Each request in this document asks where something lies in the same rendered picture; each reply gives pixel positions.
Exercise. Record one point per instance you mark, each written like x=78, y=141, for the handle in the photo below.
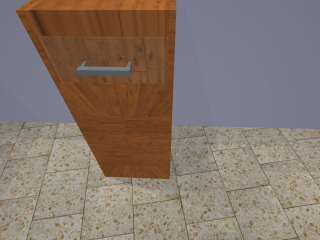
x=85, y=70

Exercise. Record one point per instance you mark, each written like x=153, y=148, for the cabinet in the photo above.
x=127, y=126

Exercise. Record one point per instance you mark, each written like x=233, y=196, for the drawer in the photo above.
x=148, y=55

